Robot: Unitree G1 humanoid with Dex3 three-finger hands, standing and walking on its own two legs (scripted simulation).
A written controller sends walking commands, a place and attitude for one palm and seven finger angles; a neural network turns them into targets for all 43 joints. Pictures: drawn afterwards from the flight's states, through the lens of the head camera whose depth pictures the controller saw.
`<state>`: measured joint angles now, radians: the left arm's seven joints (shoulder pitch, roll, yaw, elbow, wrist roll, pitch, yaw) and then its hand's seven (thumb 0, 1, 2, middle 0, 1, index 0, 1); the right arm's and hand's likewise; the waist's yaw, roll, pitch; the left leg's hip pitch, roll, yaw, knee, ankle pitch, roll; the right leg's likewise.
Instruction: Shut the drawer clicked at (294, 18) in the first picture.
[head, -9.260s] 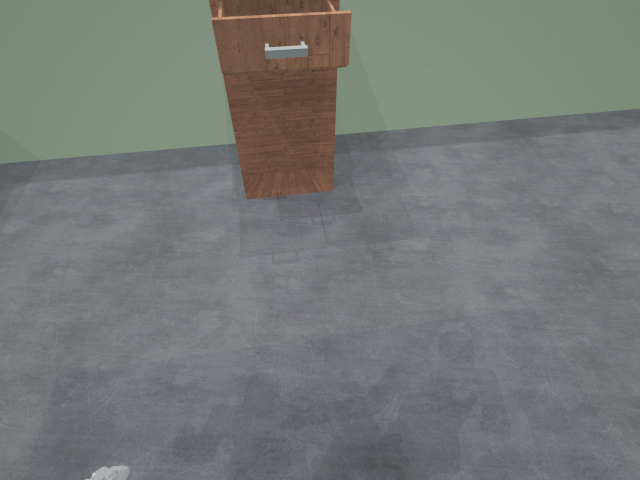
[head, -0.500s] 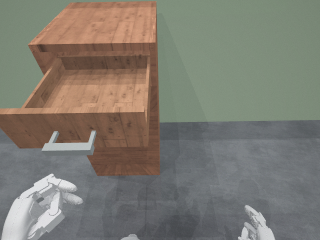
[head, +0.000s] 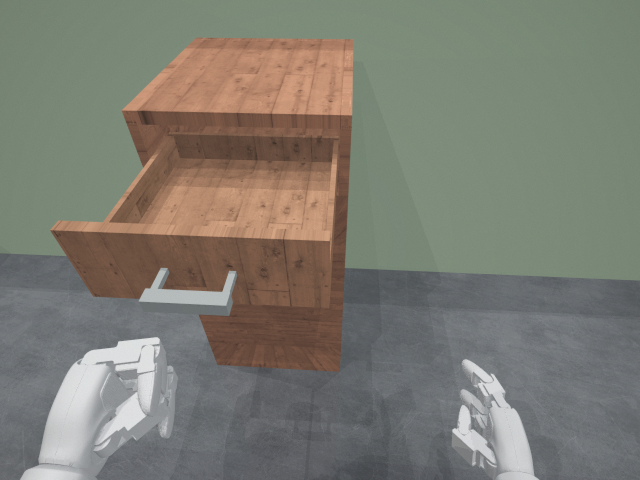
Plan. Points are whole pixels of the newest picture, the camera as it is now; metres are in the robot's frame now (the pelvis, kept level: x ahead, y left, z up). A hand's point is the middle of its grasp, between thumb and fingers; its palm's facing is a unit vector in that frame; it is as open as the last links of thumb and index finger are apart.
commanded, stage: raise the hand and make a fist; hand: left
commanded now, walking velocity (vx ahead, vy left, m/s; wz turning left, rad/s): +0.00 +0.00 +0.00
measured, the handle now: (192, 289) +0.33 +0.22 +0.07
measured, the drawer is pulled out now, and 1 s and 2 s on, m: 0.29 0.29 0.29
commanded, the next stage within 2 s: bring the fist close to the handle in 0.58 s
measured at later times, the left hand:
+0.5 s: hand (158, 396) +0.15 +0.16 +0.16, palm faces +0.08 -0.99 -0.12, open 3.3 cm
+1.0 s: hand (169, 389) +0.17 +0.17 +0.13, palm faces +0.08 -0.99 -0.08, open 3.3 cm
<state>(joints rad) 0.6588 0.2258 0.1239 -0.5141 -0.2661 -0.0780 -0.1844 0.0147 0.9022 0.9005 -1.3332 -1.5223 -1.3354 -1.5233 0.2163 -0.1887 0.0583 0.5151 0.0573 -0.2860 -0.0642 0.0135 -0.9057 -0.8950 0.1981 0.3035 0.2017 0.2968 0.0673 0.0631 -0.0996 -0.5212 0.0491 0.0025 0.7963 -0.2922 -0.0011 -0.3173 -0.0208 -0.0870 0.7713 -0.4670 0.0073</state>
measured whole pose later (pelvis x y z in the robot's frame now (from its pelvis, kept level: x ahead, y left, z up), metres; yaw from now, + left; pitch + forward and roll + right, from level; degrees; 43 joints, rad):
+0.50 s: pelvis +0.01 -0.02 +0.01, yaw +0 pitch -2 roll -1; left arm 0.70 0.25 0.21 -0.57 -0.31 -0.01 -0.21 0.02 0.90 0.90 -1.40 -1.60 -1.40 -1.60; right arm 0.26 -0.23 0.04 0.58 0.08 -0.38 -0.09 0.02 -0.91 -0.90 0.20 0.30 0.20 0.30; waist 0.07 0.07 -0.10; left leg -0.41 0.06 0.00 0.71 -0.27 -0.02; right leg -0.21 0.00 -0.09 0.68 -0.44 -0.02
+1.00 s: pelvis +0.02 -0.02 +0.01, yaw +0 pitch +0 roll +0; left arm 0.65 0.23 0.22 -0.39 -0.32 -0.09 -0.27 0.02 0.90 0.90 -1.40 -1.60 -1.40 -1.60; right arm 0.24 -0.23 0.03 0.60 0.07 -0.38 -0.09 0.02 -0.91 -0.90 0.20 0.30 0.20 0.30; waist 0.07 0.06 -0.10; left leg -0.42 0.06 0.00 0.71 -0.28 -0.03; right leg -0.23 -0.01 -0.09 0.70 -0.46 -0.02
